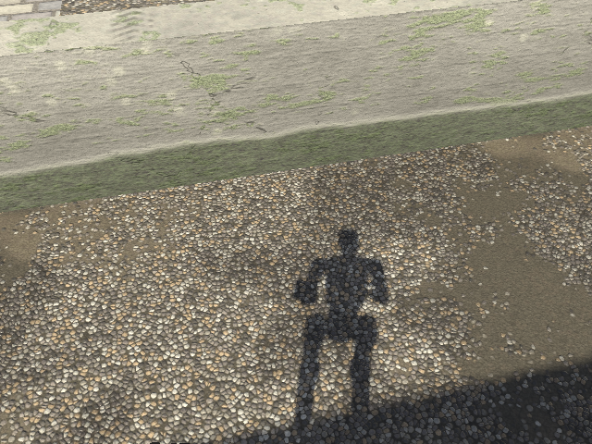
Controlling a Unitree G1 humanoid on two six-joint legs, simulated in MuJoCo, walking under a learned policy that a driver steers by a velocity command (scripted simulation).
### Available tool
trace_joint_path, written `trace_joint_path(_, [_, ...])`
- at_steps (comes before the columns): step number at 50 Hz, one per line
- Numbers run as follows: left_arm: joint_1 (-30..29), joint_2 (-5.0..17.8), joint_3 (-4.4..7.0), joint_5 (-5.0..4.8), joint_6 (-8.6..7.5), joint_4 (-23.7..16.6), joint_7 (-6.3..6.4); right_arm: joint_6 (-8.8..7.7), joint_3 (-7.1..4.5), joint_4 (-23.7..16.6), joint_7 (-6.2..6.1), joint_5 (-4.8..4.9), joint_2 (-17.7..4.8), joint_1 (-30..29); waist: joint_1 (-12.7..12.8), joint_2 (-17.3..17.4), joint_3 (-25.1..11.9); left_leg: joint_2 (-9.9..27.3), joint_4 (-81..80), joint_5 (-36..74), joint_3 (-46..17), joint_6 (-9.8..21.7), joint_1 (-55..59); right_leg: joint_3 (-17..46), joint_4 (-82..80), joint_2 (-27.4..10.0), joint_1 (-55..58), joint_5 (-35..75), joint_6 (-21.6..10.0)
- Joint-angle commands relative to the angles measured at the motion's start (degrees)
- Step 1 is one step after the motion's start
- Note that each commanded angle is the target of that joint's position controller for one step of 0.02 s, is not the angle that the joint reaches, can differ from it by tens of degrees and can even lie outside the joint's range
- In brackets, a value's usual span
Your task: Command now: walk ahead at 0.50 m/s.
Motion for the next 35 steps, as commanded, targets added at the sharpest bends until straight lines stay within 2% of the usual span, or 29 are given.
trace_joint_path(1, [-6.13, 3.26, 1.01, 0.73, -1.00, -6.29, -0.49, -0.58, -1.19, -5.96, 0.01, -0.18, -4.51, -6.47, 0.74, 0.02, -2.24, 1.34, -3.46, 19.02, -1.69, 1.46, 0.82, 3.23, -6.65, -3.85, -1.84, 19.54, -0.69])
trace_joint_path(3, [-4.78, 3.23, 1.07, 1.02, -1.46, -5.66, -0.60, -0.59, -1.23, -5.85, -0.09, -0.31, -4.37, -5.58, 0.81, 0.15, -4.95, 1.53, -3.21, 20.47, -1.65, 1.50, 2.10, 2.76, -5.91, -3.61, -0.69, 20.38, -0.51])
trace_joint_path(4, [-1.93, 3.64, 1.15, 0.09, -1.50, -4.43, 0.31, -1.25, -1.18, -4.44, -0.30, -0.02, -3.56, -2.64, -0.29, 0.12, -9.20, 0.47, -3.69, 8.92, -0.62, 1.45, 5.03, 4.86, -8.74, -3.98, 1.12, 10.37, -0.68])
trace_joint_path(5, [-4.40, 4.12, 1.23, -0.36, -1.20, -5.06, 0.54, -1.36, -0.88, -4.88, -0.24, 0.05, -3.08, -4.04, -0.67, -0.84, -4.13, 0.08, -4.28, 7.44, -0.34, 1.39, 2.81, 5.73, -10.07, -4.21, -1.08, 8.83, -0.83])
trace_joint_path(6, [-8.02, 3.69, 1.02, 0.10, -1.07, -6.65, -0.20, -0.76, -0.87, -6.33, -0.13, 0.07, -3.89, -7.48, 0.26, -0.56, 0.41, 1.06, -3.94, 17.63, -1.28, 1.31, -0.38, 3.65, -7.21, -4.00, -3.03, 18.83, -0.74])
trace_joint_path(8, [-5.23, 3.17, 1.01, 0.87, -1.25, -5.87, -0.57, -0.44, -1.22, -5.96, -0.06, -0.25, -4.36, -6.08, 0.80, 0.03, -3.71, 1.28, -3.01, 19.70, -1.49, 1.43, 1.44, 2.81, -6.04, -3.81, -1.34, 20.44, -0.56])
trace_joint_path(9, [-2.14, 3.59, 1.07, 0.08, -1.25, -4.63, 0.29, -1.01, -1.12, -4.56, -0.21, -0.04, -3.45, -2.82, -0.32, -0.39, -8.05, 0.32, -3.48, 8.61, -0.56, 1.33, 4.39, 4.90, -8.98, -4.13, 0.23, 10.26, -0.71])
trace_joint_path(10, [-4.25, 3.98, 1.14, -0.30, -1.09, -5.13, 0.51, -1.24, -0.81, -4.85, -0.16, -0.03, -2.96, -3.86, -0.67, -1.24, -4.05, 0.03, -4.12, 7.32, -0.35, 1.31, 2.68, 5.78, -10.15, -4.30, -1.41, 8.57, -0.90])
trace_joint_path(11, [-7.79, 3.62, 0.99, 0.18, -1.08, -6.67, -0.23, -0.75, -0.86, -6.29, -0.09, -0.01, -3.89, -7.25, 0.24, -0.74, 0.20, 0.99, -3.82, 17.62, -1.29, 1.27, -0.33, 3.64, -7.19, -4.02, -3.00, 18.74, -0.78])
trace_joint_path(13, [-5.10, 3.21, 1.01, 0.88, -1.31, -5.89, -0.55, -0.49, -1.23, -5.92, -0.08, -0.26, -4.42, -5.99, 0.80, 0.10, -3.80, 1.27, -2.96, 19.76, -1.53, 1.44, 1.44, 2.78, -5.98, -3.84, -1.33, 20.36, -0.59])
trace_joint_path(14, [-1.99, 3.63, 1.08, 0.08, -1.30, -4.64, 0.31, -1.06, -1.12, -4.53, -0.25, -0.04, -3.49, -2.78, -0.31, -0.28, -8.08, 0.32, -3.45, 8.69, -0.61, 1.34, 4.36, 4.84, -8.92, -4.15, 0.22, 10.15, -0.72])
trace_joint_path(15, [-4.15, 3.99, 1.14, -0.31, -1.13, -5.15, 0.53, -1.26, -0.81, -4.83, -0.19, -0.02, -2.97, -3.86, -0.66, -1.14, -3.99, 0.03, -4.08, 7.39, -0.40, 1.33, 2.60, 5.70, -10.09, -4.32, -1.46, 8.49, -0.90])
trace_joint_path(16, [-7.72, 3.61, 0.98, 0.18, -1.10, -6.70, -0.21, -0.76, -0.85, -6.28, -0.11, 0.00, -3.89, -7.26, 0.25, -0.67, 0.24, 0.99, -3.78, 17.72, -1.33, 1.28, -0.41, 3.55, -7.12, -4.03, -3.05, 18.66, -0.77])
trace_joint_path(18, [-5.01, 3.17, 1.00, 0.89, -1.32, -5.91, -0.55, -0.48, -1.22, -5.91, -0.09, -0.26, -4.41, -5.99, 0.81, 0.12, -3.80, 1.26, -2.91, 19.82, -1.57, 1.44, 1.36, 2.69, -5.91, -3.86, -1.37, 20.30, -0.58])
trace_joint_path(19, [-1.89, 3.59, 1.06, 0.09, -1.31, -4.66, 0.32, -1.05, -1.11, -4.51, -0.26, -0.04, -3.47, -2.77, -0.30, -0.25, -8.09, 0.31, -3.39, 8.73, -0.64, 1.34, 4.30, 4.76, -8.86, -4.17, 0.19, 10.09, -0.72])
trace_joint_path(20, [-4.04, 3.96, 1.13, -0.30, -1.15, -5.16, 0.54, -1.25, -0.80, -4.82, -0.20, -0.02, -2.95, -3.85, -0.64, -1.12, -4.01, 0.00, -4.03, 7.40, -0.43, 1.32, 2.54, 5.62, -10.04, -4.34, -1.50, 8.42, -0.90])
trace_joint_path(21, [-7.63, 3.57, 0.97, 0.19, -1.12, -6.72, -0.20, -0.75, -0.84, -6.28, -0.12, -0.01, -3.86, -7.25, 0.26, -0.67, 0.24, 0.96, -3.73, 17.73, -1.36, 1.28, -0.48, 3.49, -7.07, -4.06, -3.10, 18.61, -0.77])
trace_joint_path(23, [-4.93, 3.14, 0.98, 0.90, -1.34, -5.93, -0.54, -0.47, -1.21, -5.90, -0.10, -0.27, -4.39, -5.98, 0.81, 0.11, -3.81, 1.23, -2.85, 19.81, -1.59, 1.44, 1.29, 2.63, -5.85, -3.89, -1.41, 20.25, -0.58])
trace_joint_path(24, [-1.80, 3.56, 1.05, 0.10, -1.33, -4.68, 0.32, -1.04, -1.10, -4.50, -0.27, -0.04, -3.45, -2.76, -0.29, -0.26, -8.10, 0.28, -3.34, 8.71, -0.67, 1.33, 4.23, 4.69, -8.82, -4.21, 0.15, 10.02, -0.72])
trace_joint_path(25, [-3.95, 3.92, 1.11, -0.29, -1.16, -5.18, 0.55, -1.24, -0.79, -4.81, -0.21, -0.02, -2.93, -3.85, -0.64, -1.13, -4.01, -0.02, -3.97, 7.38, -0.45, 1.31, 2.47, 5.56, -10.01, -4.39, -1.54, 8.34, -0.90])
trace_joint_path(26, [-7.57, 3.53, 0.95, 0.19, -1.14, -6.73, -0.20, -0.74, -0.83, -6.27, -0.12, -0.02, -3.84, -7.25, 0.26, -0.69, 0.24, 0.93, -3.67, 17.71, -1.37, 1.27, -0.55, 3.43, -7.03, -4.09, -3.14, 18.54, -0.78])
trace_joint_path(27, [-5.73, 3.11, 0.97, 0.75, -1.25, -6.27, -0.43, -0.56, -1.16, -5.87, -0.10, -0.22, -4.39, -6.44, 0.75, 0.11, -2.86, 1.22, -3.10, 19.09, -1.76, 1.48, 0.71, 2.86, -6.15, -4.05, -1.64, 19.73, -0.74])
trace_joint_path(28, [-2.05, 3.62, 1.05, 0.10, -1.20, -4.88, 0.34, -1.07, -1.12, -4.49, -0.24, -0.04, -3.60, -3.03, -0.25, -0.22, -7.09, 0.20, -3.30, 8.59, -0.71, 1.40, 3.82, 4.76, -8.98, -4.28, -0.21, 9.82, -0.80])
trace_joint_path(29, [-3.94, 3.94, 1.08, -0.25, -1.00, -5.32, 0.54, -1.18, -0.76, -4.81, -0.18, -0.04, -2.98, -3.89, -0.62, -1.20, -3.08, -0.05, -3.94, 7.55, -0.52, 1.30, 2.02, 5.48, -10.14, -4.37, -2.15, 8.13, -0.89])
trace_joint_path(30, [-7.32, 3.48, 0.92, 0.27, -1.10, -6.78, -0.20, -0.75, -0.78, -6.18, -0.10, -0.07, -3.85, -7.03, 0.32, -0.69, 0.28, 1.01, -3.68, 18.17, -1.51, 1.30, -0.60, 3.32, -6.93, -4.01, -3.20, 18.37, -0.78])
trace_joint_path(32, [-4.63, 3.15, 0.99, 0.97, -1.40, -5.92, -0.51, -0.54, -1.20, -5.80, -0.14, -0.28, -4.48, -5.81, 0.87, 0.28, -3.95, 1.26, -2.84, 20.32, -1.72, 1.51, 1.28, 2.44, -5.66, -3.85, -1.25, 20.22, -0.56])
trace_joint_path(33, [-1.52, 3.57, 1.06, 0.14, -1.39, -4.67, 0.37, -1.11, -1.10, -4.40, -0.33, -0.03, -3.54, -2.62, -0.23, -0.05, -8.25, 0.31, -3.32, 9.17, -0.78, 1.40, 4.25, 4.43, -8.58, -4.16, 0.34, 10.10, -0.69])
trace_joint_path(34, [-3.71, 3.92, 1.12, -0.27, -1.21, -5.17, 0.59, -1.28, -0.78, -4.73, -0.27, -0.01, -2.99, -3.75, -0.59, -0.93, -4.10, -0.01, -3.96, 7.76, -0.56, 1.37, 2.45, 5.28, -9.75, -4.34, -1.35, 8.55, -0.87])
trace_joint_path(35, [-7.37, 3.53, 0.97, 0.22, -1.17, -6.73, -0.15, -0.75, -0.82, -6.22, -0.17, -0.02, -3.87, -7.17, 0.31, -0.59, 0.23, 0.94, -3.62, 18.15, -1.46, 1.33, -0.63, 3.20, -6.81, -4.07, -3.02, 18.74, -0.75])
Keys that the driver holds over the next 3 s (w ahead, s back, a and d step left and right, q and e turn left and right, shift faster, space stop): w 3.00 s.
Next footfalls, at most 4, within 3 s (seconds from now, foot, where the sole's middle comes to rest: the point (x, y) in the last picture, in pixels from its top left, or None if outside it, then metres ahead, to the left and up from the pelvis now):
none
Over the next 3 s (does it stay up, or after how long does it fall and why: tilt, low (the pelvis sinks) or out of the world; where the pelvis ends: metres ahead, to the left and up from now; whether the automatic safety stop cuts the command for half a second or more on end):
stays up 0.00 0.00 0.00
